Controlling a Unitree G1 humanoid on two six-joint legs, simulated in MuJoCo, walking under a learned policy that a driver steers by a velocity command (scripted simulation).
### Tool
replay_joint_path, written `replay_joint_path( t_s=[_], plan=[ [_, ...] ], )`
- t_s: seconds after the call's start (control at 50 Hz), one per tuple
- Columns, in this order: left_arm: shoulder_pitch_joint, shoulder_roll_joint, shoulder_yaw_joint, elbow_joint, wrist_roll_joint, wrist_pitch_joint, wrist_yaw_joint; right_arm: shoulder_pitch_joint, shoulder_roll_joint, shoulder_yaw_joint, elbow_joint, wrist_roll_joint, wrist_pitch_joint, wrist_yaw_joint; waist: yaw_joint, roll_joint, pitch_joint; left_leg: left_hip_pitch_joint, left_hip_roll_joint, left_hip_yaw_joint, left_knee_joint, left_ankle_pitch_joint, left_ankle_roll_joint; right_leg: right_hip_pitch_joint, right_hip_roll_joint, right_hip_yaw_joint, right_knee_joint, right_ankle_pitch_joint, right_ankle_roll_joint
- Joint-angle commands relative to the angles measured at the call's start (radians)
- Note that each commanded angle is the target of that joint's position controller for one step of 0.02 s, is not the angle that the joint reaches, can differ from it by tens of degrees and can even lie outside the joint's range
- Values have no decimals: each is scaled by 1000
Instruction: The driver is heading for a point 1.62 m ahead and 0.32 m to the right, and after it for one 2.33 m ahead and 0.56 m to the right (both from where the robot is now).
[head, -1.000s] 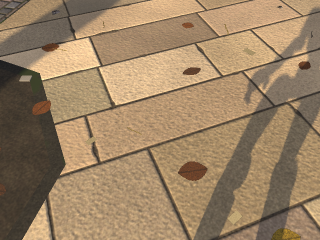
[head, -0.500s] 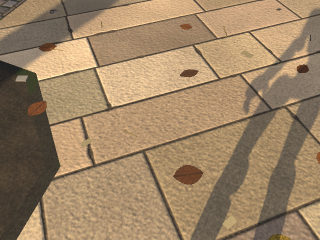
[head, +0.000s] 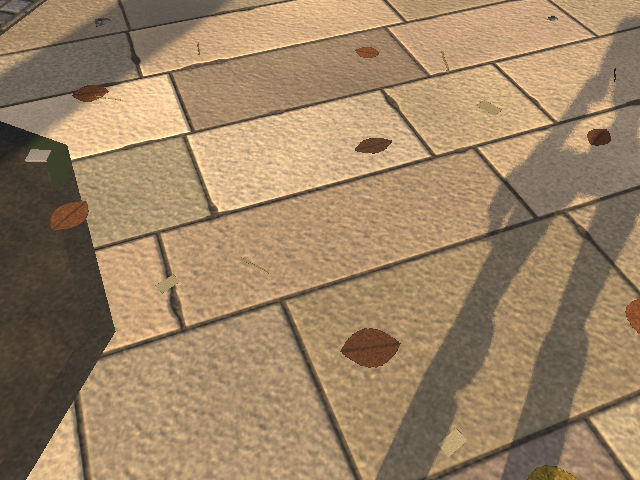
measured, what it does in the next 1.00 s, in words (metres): shifts its weight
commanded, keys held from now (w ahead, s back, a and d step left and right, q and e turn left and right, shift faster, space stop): no key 0.72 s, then w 0.28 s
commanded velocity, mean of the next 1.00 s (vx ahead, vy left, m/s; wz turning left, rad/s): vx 0.06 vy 0.00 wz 0.00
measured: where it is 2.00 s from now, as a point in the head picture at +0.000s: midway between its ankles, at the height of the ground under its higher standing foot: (312, 437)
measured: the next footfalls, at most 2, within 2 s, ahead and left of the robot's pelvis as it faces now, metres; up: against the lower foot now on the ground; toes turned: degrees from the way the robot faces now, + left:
left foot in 1.02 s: +0.11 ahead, +0.15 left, +0.00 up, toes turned +2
right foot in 1.52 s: +0.49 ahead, -0.07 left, +0.00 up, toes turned -3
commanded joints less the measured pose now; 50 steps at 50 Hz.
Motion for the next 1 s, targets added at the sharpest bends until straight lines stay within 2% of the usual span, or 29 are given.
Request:
replay_joint_path(
  t_s=[0.02, 0.34, 0.72, 0.74, 0.76, 0.78, 0.8, 0.82, 0.84, 0.86, 0.88, 0.92, 0.94, 0.96, 0.98, 1.0],
  plan=[
    [45, 100, 15, -19, 0, -6, 3, 22, -97, -11, -15, 0, -8, -3, 1, -7, 6, 42, 4, 6, -46, 132, 30, -83, -56, 55, -115, 119, -10],
    [100, 82, 9, -4, -2, -5, 3, 60, -85, 3, 16, 3, -8, -4, 0, -5, 13, 29, 3, 11, -47, 131, 30, -82, -51, 50, -112, 138, -11],
    [144, 67, 7, -1, -4, -5, 5, 95, -74, 9, 23, 4, -9, -6, 0, -5, 22, 21, 1, 14, -44, 131, 31, -83, -49, 47, -107, 146, -11],
    [162, 59, 6, 8, -3, -4, 6, 113, -60, 12, 32, 4, -8, -6, 0, -13, -2, 31, -13, 32, -37, 52, 30, -74, -44, 45, -121, 39, -14],
    [169, 77, 12, 10, -9, -1, 10, 113, -57, 12, 33, 7, -7, -7, 6, -31, 12, 5, -42, 64, 2, -70, 34, -83, -45, 60, -141, -141, -30],
    [170, 115, 25, 3, -18, 1, 14, 103, -61, 10, 25, 12, -9, -8, 15, -72, 38, -52, -75, 103, 73, -208, 40, -100, -75, 114, -172, -336, -64],
    [192, 146, 35, -1, -24, -1, 16, 72, -61, 9, 6, 11, -18, -5, 32, -119, 77, -146, -81, 121, 161, -264, 47, -102, -153, 222, -232, -499, -111],
    [209, 182, 49, -6, -28, -7, 17, 38, -52, 13, -19, 11, -34, 2, 47, -175, 112, -218, -55, 119, 271, -244, 58, -106, -261, 361, -297, -583, -169],
    [208, 199, 58, -13, -25, -17, 18, 8, -51, 13, -39, 16, -52, 11, 52, -186, 151, -278, -9, 86, 367, -227, 73, -122, -342, 463, -344, -573, -219],
    [202, 186, 58, -20, -16, -30, 16, -14, -58, 9, -54, 23, -67, 21, 52, -173, 175, -363, 26, 54, 450, -269, 86, -88, -380, 506, -357, -506, -242],
    [190, 170, 57, -29, -15, -40, 14, -16, -64, 6, -64, 30, -81, 30, 40, -149, 176, -425, 56, 33, 472, -293, 99, -35, -387, 498, -348, -433, -238],
    [153, 159, 57, -52, -34, -49, 9, -13, -71, 1, -75, 37, -105, 43, 19, -110, 139, -377, 72, 42, 317, -261, 115, 8, -333, 376, -316, -283, -181],
    [138, 166, 59, -59, -39, -47, 7, 1, -65, -1, -69, 37, -112, 47, 8, -108, 112, -273, 46, 83, 223, -218, 112, -22, -286, 296, -292, -221, -158],
    [120, 180, 61, -64, -44, -42, 5, 54, -53, -4, -47, 36, -115, 51, -24, -106, 86, -120, 8, 134, 123, -130, 104, -97, -242, 223, -250, -199, -141],
    [121, 179, 60, -67, -45, -36, 2, 142, -53, -13, -7, 35, -113, 53, -55, -93, 55, 48, -43, 179, 71, -29, 86, -185, -205, 180, -195, -191, -133],
    [118, 173, 57, -73, -42, -37, 0, 230, -62, -24, 27, 32, -106, 52, -88, -72, 32, 172, -70, 187, 50, -12, 77, -251, -170, 148, -117, -146, -121]
  ],
)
